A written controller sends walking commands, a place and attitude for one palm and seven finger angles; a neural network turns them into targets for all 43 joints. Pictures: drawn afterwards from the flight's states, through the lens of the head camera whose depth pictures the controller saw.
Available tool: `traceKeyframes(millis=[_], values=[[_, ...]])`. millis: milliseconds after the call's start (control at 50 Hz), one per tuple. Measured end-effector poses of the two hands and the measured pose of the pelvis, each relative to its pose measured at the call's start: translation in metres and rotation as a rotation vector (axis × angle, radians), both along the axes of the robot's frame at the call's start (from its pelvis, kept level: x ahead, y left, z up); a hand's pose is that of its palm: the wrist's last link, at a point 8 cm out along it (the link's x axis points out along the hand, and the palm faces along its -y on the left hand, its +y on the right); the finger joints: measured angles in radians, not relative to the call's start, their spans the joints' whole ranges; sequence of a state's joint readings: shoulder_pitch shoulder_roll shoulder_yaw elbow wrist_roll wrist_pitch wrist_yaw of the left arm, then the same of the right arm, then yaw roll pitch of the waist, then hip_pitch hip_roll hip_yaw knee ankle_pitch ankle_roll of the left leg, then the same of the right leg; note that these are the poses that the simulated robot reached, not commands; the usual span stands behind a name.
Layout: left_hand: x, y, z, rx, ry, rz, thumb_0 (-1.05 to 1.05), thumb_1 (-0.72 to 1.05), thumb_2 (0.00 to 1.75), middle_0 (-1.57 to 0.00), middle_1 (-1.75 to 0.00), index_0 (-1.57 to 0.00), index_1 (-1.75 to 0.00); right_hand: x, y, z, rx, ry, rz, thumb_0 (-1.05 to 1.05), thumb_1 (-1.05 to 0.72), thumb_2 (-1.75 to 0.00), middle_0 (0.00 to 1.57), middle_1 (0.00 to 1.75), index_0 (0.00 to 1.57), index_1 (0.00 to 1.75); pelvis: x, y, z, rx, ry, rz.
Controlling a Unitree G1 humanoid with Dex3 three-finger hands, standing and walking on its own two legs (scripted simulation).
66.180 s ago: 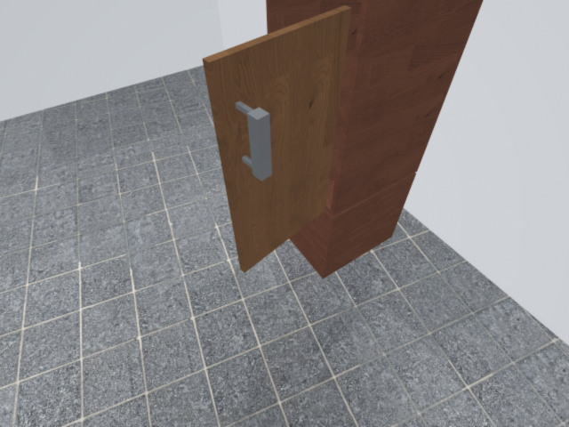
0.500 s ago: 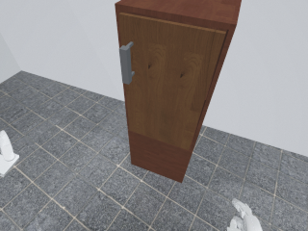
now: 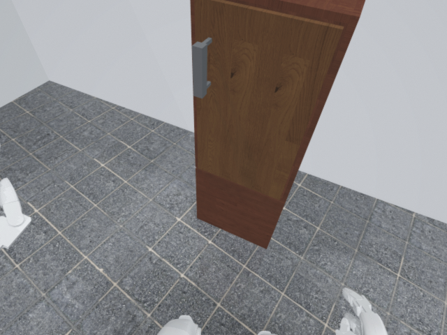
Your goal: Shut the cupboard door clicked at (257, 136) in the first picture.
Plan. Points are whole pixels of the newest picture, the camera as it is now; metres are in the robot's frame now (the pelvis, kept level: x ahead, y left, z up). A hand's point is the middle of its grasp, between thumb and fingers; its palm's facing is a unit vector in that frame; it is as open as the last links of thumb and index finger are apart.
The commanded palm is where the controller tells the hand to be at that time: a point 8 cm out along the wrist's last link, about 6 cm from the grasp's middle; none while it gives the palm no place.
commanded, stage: step back with the hand held close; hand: left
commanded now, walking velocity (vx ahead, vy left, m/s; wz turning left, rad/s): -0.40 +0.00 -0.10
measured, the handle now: (204, 67) +0.71 +0.10 +0.12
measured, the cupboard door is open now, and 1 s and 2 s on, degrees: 0 0 0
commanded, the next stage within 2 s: stop stepping back and stand still in 0.24 s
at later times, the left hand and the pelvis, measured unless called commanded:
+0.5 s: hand (8, 281) +0.14 +0.24 +0.18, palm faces +0.28 -0.88 -0.40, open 7.4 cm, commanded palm +0.08 +0.30 +0.20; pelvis -0.09 +0.01 +0.01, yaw -6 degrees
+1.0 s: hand out of the picture +0.08 +0.35 +0.20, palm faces +0.49 -0.80 -0.35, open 7.4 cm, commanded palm +0.02 +0.38 +0.20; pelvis -0.14 +0.08 +0.01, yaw -3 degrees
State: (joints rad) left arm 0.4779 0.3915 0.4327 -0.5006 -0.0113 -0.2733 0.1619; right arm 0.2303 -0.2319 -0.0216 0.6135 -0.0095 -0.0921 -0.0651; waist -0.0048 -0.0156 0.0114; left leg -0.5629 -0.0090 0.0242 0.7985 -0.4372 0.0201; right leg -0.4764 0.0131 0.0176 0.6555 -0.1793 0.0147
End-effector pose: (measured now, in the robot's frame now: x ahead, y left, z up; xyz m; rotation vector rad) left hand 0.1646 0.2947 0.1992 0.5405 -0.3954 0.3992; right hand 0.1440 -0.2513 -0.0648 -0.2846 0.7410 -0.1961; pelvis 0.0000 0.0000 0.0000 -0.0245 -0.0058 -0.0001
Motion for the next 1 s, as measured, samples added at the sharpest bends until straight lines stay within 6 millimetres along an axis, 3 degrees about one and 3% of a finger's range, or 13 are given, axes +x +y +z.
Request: traceKeyframes(millis=[260, 380, 440, 500, 620, 720, 800, 880, 920, 1000], values=[[-0.046, 0.033, 0.022, -0.011, -0.039, 0.017, 0.01, 0.89, 0.9, -0.21, -0.3, -0.22, -0.3, -0.031, 0.043, 0.02, 0.041, -0.04, 0.016, 0.02, -0.9, -0.89, 0.2, 0.3, 0.2, 0.3, -0.038, 0.014, 0.017, -0.075, 0.048, -0.021], [-0.052, 0.005, 0.005, -0.062, -0.013, -0.07, 0.02, 0.9, 0.9, -0.21, -0.3, -0.21, -0.3, -0.052, 0.044, 0.015, 0.063, -0.062, 0.053, 0.01, -0.9, -0.89, 0.2, 0.3, 0.2, 0.3, -0.076, 0.006, 0.01, -0.031, 0.088, -0.102], [-0.052, -0.009, -0.001, -0.082, 0.028, -0.14, 0.02, 0.9, 0.9, -0.21, -0.3, -0.21, -0.3, -0.076, 0.036, 0.014, 0.061, -0.047, -0.004, 0.01, -0.9, -0.89, 0.2, 0.3, 0.2, 0.3, -0.091, 0.008, 0.012, -0.037, 0.057, -0.101], [-0.059, -0.01, -0.003, -0.052, 0.074, -0.187, 0.02, 0.89, 0.9, -0.21, -0.3, -0.22, -0.3, -0.104, 0.024, 0.017, 0.032, -0.045, -0.083, 0.01, -0.9, -0.89, 0.2, 0.3, 0.2, 0.3, -0.093, 0.011, 0.011, -0.034, 0.022, -0.1], [-0.074, 0.023, -0.001, -0.017, 0.033, -0.146, 0.01, 0.89, 0.9, -0.22, -0.3, -0.22, -0.3, -0.153, 0.005, 0.012, -0.063, 0.002, -0.203, 0.01, -0.9, -0.89, 0.2, 0.3, 0.2, 0.3, -0.087, 0.028, 0.003, -0.053, -0.033, -0.077], [-0.079, 0.048, 0.002, -0.082, -0.017, -0.071, 0.02, 0.89, 0.9, -0.22, -0.3, -0.22, -0.3, -0.176, 0.019, 0.009, -0.061, 0.045, -0.201, 0.02, -0.91, -0.9, 0.2, 0.3, 0.2, 0.3, -0.105, 0.039, 0.006, -0.057, -0.036, -0.059], [-0.106, 0.041, 0.014, -0.042, 0.016, -0.101, 0.02, 0.9, 0.9, -0.21, -0.3, -0.21, -0.3, -0.18, 0.044, 0.012, 0.013, 0.023, -0.125, 0.02, -0.91, -0.9, 0.2, 0.3, 0.2, 0.3, -0.129, 0.043, 0.014, -0.035, -0.026, -0.034], [-0.139, 0.045, 0.025, 0.007, 0.034, -0.112, 0.02, 0.89, 0.9, -0.21, -0.3, -0.22, -0.3, -0.18, 0.065, 0.012, 0.038, 0.059, -0.086, 0.02, -0.91, -0.89, 0.2, 0.3, 0.2, 0.3, -0.133, 0.055, 0.021, 0.009, 0.007, -0.091], [-0.143, 0.06, 0.024, 0.001, 0.021, -0.066, 0.01, 0.89, 0.9, -0.22, -0.3, -0.22, -0.3, -0.178, 0.074, 0.013, 0.037, 0.054, -0.076, 0.02, -0.9, -0.89, 0.2, 0.3, 0.2, 0.3, -0.132, 0.063, 0.023, 0.011, 0.017, -0.101], [-0.131, 0.095, 0.006, -0.083, -0.003, 0.034, 0.01, 0.89, 0.9, -0.22, -0.3, -0.22, -0.3, -0.166, 0.09, 0.005, 0.012, 0.017, -0.054, 0.02, -0.9, -0.89, 0.2, 0.3, 0.2, 0.3, -0.136, 0.085, 0.013, -0.012, 0.016, -0.055]])
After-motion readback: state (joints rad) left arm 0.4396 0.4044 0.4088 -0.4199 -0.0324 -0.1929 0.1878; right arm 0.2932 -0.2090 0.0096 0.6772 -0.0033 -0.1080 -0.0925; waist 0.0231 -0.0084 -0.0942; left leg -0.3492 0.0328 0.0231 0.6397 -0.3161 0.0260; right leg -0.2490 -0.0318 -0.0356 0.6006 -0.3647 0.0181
